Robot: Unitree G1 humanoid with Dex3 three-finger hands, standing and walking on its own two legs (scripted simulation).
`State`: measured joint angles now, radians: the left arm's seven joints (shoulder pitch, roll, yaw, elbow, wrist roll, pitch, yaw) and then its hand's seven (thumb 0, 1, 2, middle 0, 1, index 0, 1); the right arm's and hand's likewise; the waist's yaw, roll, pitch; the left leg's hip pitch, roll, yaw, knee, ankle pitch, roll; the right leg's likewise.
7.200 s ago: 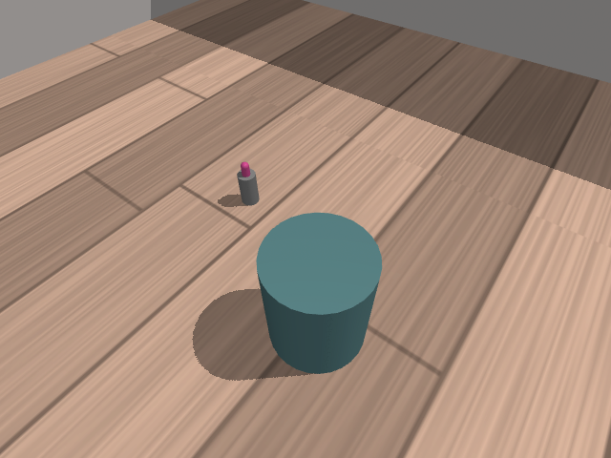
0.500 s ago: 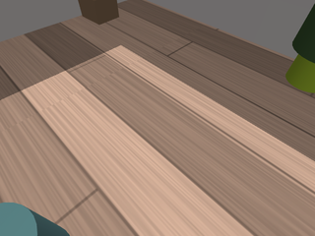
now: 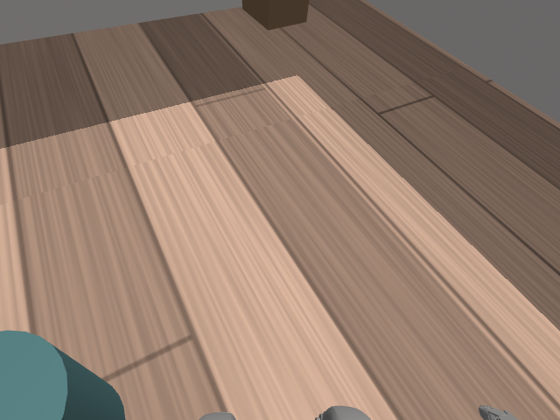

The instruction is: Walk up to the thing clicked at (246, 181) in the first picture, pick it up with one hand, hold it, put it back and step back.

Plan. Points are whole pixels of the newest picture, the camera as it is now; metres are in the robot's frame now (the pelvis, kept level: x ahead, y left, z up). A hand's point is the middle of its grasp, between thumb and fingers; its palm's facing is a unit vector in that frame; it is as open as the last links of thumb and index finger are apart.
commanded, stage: walk up
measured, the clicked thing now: out of the picture +0.15 +1.32 -0.65
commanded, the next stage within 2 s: stand in 1.50 s
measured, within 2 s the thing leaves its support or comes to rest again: neither
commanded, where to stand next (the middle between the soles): +0.13 -0.03 m, yaw +19 degrees
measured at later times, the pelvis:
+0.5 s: pelvis +0.08 -0.06 -0.02, yaw +13 degrees
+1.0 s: pelvis +0.08 -0.05 -0.01, yaw +19 degrees
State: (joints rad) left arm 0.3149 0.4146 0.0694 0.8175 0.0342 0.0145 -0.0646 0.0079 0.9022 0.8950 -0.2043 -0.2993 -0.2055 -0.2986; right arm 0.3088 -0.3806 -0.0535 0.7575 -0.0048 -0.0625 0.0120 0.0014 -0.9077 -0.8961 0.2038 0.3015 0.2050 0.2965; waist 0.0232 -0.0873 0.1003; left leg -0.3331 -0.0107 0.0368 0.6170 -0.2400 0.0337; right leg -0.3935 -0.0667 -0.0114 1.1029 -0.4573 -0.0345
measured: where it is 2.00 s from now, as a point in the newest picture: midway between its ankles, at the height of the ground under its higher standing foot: outside the picture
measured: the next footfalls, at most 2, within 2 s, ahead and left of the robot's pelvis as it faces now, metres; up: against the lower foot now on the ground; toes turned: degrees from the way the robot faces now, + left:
right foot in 0.20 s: +0.18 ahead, -0.18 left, +0.00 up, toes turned +17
left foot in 0.48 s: +0.10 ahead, +0.08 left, +0.00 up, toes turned +18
